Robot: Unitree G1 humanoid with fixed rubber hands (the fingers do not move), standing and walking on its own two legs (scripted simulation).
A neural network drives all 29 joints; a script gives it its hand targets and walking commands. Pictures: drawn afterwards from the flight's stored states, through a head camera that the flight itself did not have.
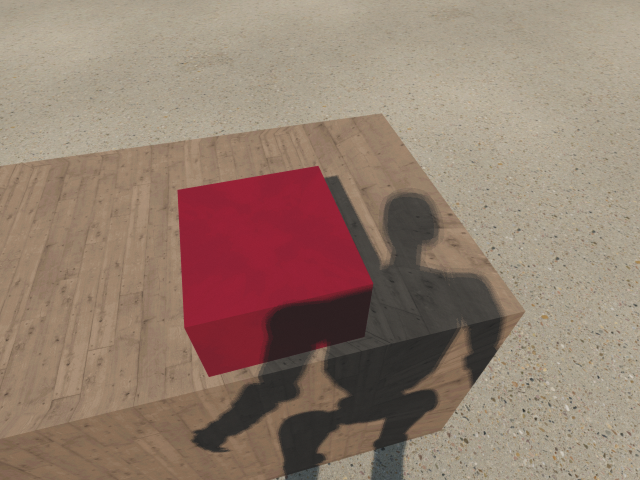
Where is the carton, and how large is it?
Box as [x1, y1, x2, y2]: [178, 166, 372, 376]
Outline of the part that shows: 318,166 178,190 184,327 209,376 346,341 364,335 372,282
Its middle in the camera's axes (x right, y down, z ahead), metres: -0.09 +0.03 +0.68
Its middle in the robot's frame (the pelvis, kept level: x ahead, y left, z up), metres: +0.49 +0.09 -0.04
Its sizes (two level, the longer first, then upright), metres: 0.289 0.261 0.151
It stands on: a pedestal, 0.66 m high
